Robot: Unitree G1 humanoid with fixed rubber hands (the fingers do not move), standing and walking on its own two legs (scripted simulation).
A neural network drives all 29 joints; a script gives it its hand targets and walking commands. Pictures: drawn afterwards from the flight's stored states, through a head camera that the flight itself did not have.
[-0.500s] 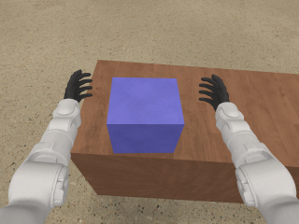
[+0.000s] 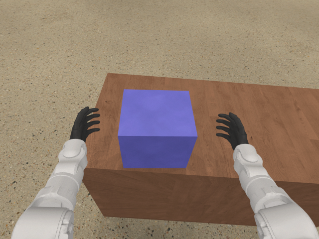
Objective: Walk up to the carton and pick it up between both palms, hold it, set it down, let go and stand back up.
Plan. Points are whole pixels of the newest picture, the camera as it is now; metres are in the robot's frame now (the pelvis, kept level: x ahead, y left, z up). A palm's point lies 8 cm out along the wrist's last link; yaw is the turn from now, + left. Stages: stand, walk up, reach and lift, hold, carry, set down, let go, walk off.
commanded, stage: set down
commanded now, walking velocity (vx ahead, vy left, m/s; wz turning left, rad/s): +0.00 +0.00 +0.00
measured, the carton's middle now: (155, 129) +0.46 +0.04 -0.04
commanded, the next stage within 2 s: let go in 1.50 s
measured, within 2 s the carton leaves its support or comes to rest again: neither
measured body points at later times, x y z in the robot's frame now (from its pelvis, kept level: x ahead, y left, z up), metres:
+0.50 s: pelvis +0.01 -0.01 +0.00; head +0.03 +0.00 +0.45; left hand +0.30 +0.23 -0.02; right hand +0.32 -0.20 -0.02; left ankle +0.04 +0.12 -0.74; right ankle +0.01 -0.11 -0.74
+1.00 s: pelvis +0.02 +0.00 +0.00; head +0.02 +0.00 +0.45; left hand +0.24 +0.25 -0.04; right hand +0.27 -0.20 -0.05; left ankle +0.04 +0.12 -0.74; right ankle +0.01 -0.11 -0.74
